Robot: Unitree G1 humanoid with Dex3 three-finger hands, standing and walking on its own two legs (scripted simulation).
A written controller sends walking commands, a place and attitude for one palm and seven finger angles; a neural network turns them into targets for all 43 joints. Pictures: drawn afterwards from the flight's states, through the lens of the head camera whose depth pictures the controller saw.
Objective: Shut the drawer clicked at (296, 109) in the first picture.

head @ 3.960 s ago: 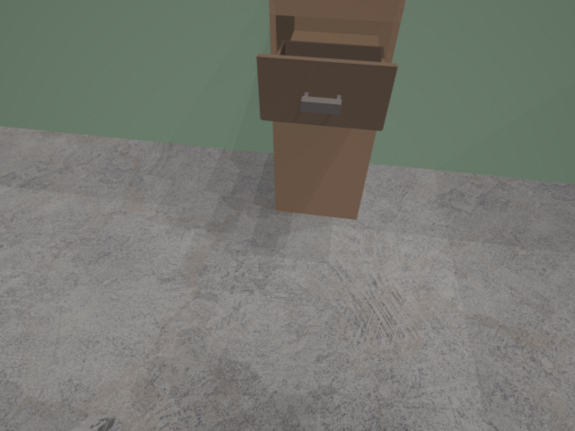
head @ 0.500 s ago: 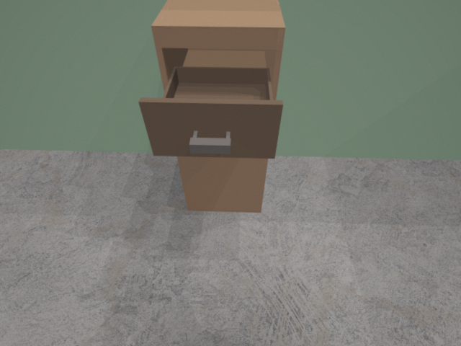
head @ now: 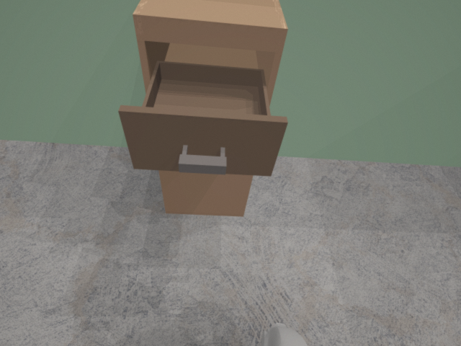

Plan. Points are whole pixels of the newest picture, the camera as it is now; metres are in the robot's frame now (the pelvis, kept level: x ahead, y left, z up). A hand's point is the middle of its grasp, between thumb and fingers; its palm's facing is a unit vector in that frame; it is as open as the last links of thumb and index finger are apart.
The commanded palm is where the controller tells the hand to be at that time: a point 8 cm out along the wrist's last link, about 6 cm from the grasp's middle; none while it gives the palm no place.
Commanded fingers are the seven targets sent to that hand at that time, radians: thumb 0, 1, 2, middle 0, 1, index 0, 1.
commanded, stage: take the last steps up to it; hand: left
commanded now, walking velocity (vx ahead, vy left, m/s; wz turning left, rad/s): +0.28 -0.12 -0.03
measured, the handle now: (203, 157) +0.49 +0.09 +0.01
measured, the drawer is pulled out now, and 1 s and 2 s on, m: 0.30 0.30 0.30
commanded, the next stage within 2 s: come to a stop and stand still in 0.40 s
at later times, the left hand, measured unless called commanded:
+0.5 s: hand (181, 332) +0.18 +0.10 -0.18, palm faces +0.09 -0.98 -0.18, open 7.2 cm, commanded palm none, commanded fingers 0.00 0.90 0.90 -0.20 -0.30 -0.20 -0.30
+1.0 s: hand out of the picture +0.12 +0.11 -0.18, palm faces +0.09 -0.97 -0.21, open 7.4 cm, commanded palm none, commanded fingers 0.00 0.90 0.90 -0.20 -0.30 -0.20 -0.30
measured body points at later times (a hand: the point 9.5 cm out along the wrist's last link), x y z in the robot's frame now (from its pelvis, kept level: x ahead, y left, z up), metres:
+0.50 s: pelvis +0.14 -0.08 -0.01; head +0.14 -0.07 +0.44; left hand +0.17 +0.15 -0.17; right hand +0.20 -0.31 -0.15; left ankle +0.18 +0.02 -0.71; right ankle +0.18 -0.16 -0.74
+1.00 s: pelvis +0.15 -0.06 +0.00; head +0.17 -0.06 +0.44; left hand +0.11 +0.17 -0.16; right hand +0.21 -0.29 -0.16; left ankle +0.20 +0.02 -0.74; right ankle +0.13 -0.18 -0.71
